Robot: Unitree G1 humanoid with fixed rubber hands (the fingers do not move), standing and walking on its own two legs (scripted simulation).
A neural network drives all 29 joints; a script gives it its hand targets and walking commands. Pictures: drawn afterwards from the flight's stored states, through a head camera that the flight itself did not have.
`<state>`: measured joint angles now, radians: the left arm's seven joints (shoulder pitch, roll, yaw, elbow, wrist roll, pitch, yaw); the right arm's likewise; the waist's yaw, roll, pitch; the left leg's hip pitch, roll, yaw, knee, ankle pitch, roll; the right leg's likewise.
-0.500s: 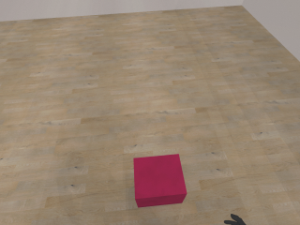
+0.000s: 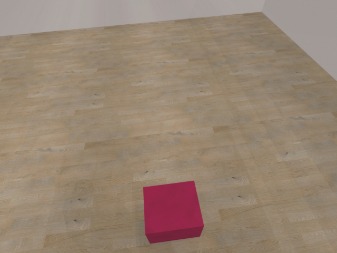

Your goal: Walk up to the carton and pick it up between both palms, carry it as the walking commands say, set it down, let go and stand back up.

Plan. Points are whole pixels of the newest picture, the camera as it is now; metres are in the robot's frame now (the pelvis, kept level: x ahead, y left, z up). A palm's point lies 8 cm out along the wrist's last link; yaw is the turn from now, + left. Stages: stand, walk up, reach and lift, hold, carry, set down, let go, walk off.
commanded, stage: walk up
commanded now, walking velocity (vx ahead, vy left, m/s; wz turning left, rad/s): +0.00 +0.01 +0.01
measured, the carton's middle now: (172, 212) +0.40 +0.02 -0.67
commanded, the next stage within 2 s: stand in 0.94 s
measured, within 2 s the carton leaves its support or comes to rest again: neither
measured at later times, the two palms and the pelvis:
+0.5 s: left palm out of the picture -0.02 +0.24 -0.15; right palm out of the picture +0.03 -0.23 -0.15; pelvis -0.01 +0.00 -0.01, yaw +4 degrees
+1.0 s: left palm out of the picture -0.04 +0.21 -0.15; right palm out of the picture +0.05 -0.23 -0.14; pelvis -0.01 -0.01 +0.00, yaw +6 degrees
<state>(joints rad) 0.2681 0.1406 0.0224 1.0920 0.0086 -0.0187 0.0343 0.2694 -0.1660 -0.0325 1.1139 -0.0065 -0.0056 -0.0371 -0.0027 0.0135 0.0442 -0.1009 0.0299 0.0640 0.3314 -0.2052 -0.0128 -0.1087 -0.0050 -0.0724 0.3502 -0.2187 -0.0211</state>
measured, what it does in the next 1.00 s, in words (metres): stands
